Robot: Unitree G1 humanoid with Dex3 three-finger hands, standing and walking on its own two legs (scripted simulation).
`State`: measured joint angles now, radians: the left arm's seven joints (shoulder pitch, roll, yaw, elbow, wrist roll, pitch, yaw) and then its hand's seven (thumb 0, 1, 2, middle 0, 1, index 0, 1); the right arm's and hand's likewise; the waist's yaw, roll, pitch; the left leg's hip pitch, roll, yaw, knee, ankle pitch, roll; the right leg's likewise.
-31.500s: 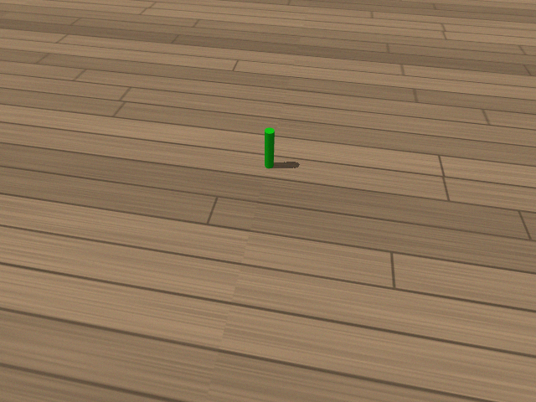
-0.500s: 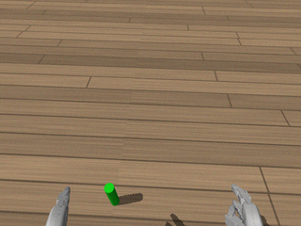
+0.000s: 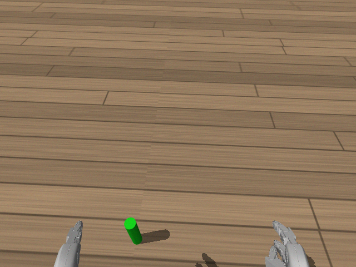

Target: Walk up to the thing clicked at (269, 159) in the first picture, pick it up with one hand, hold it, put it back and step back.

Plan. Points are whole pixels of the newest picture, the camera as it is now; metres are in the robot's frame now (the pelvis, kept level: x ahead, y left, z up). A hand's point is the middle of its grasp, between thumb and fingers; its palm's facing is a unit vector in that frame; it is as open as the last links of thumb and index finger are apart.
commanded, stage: home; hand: left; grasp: from the side
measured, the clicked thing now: (134, 232) +0.39 +0.21 -0.61
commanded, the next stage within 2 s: stand in 0.22 s
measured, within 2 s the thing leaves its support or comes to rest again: neither
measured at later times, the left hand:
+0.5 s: hand (98, 265) +0.16 +0.18 -0.06, palm faces +0.10 -0.96 -0.28, open 15.9 cm
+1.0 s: hand out of the picture +0.07 +0.25 -0.11, palm faces +0.01 -0.93 -0.36, open 7.5 cm
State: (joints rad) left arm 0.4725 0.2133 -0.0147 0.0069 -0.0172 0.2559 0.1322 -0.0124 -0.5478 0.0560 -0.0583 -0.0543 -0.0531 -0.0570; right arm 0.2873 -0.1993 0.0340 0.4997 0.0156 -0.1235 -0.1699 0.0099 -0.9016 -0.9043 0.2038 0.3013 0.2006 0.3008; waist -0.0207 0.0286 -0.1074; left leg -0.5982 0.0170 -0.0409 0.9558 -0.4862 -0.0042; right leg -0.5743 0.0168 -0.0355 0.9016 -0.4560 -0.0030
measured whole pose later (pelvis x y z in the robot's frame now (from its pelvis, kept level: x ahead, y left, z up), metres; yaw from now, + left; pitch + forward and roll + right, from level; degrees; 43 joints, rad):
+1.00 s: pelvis -0.01 +0.01 +0.04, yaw +1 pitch -2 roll +0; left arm 0.23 0.32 0.02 0.87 0.04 0.00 0.03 0.01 0.87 0.90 -0.21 -0.30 -0.20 -0.30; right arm 0.20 -0.31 -0.04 0.93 -0.05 -0.01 -0.01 0.01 -0.91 -0.90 0.20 0.30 0.20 0.30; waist 0.01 0.00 0.04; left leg -0.28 -0.02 -0.02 0.63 -0.32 0.02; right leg -0.27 -0.03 -0.02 0.62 -0.32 0.01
